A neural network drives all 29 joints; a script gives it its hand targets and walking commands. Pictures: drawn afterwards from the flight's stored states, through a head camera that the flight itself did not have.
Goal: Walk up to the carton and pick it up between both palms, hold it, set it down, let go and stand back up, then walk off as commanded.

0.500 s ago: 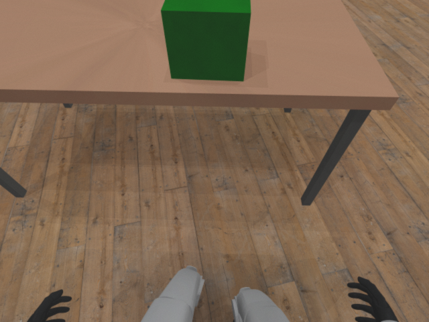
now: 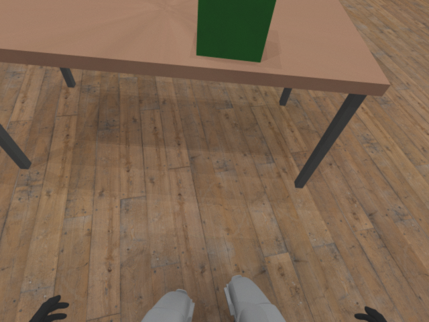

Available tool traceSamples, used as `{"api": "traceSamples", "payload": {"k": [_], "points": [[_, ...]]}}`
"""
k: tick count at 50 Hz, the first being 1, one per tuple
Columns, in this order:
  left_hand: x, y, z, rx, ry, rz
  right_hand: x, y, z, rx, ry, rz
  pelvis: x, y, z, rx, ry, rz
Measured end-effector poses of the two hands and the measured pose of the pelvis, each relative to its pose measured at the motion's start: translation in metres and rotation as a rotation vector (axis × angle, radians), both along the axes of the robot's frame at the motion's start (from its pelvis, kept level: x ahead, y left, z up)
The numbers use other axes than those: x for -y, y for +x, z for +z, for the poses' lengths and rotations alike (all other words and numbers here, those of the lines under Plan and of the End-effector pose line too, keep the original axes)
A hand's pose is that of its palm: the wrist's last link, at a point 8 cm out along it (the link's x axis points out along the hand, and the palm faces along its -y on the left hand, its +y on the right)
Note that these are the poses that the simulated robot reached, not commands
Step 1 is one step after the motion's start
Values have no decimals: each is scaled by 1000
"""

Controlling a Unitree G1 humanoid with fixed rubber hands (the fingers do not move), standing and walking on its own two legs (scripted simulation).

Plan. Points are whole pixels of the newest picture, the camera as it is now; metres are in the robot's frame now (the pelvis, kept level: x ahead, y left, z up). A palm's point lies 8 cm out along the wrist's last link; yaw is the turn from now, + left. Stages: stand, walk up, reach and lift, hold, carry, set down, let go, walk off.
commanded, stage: walk off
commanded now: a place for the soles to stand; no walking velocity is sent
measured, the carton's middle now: (232, 17) +0.96 -0.05 +0.08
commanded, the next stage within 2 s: none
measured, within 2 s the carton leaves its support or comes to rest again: neither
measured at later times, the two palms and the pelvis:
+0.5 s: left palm out of the picture -0.05 +0.26 -0.08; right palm out of the picture -0.05 -0.37 -0.10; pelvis -0.16 -0.06 -0.01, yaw -1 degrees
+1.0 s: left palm out of the picture -0.21 +0.28 -0.09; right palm out of the picture -0.27 -0.35 -0.07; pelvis -0.31 -0.03 +0.01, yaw -2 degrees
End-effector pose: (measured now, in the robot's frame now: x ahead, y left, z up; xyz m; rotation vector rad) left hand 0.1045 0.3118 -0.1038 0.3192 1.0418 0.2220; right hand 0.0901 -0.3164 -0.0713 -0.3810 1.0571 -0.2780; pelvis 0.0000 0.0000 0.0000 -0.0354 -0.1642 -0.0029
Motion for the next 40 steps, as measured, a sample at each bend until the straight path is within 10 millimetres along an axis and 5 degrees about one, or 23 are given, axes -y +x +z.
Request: {"api": "traceSamples", "payload": {"k": [7, 16, 25, 35, 40], "points": [[15, -28, -10, -10, -41, -28, 11, -36, 18, 17, -44, -12, 6, -37, 4, -48, -5, -24], [43, -84, -12, 3, 7, -42, 42, -88, -10, 64, 5, -25, 39, -96, -14, -21, 39, -42], [53, -159, 26, 41, 90, -5, 53, -138, -31, 88, 91, -12, 62, -158, -8, 30, 63, -11], [28, -235, 19, 41, 100, 35, 32, -242, -60, -52, 104, -14, 42, -227, -19, 4, 49, 28], [13, -276, 7, -17, 60, 39, 20, -313, -47, -94, 82, -72, 23, -262, -13, 40, 29, -8]]}}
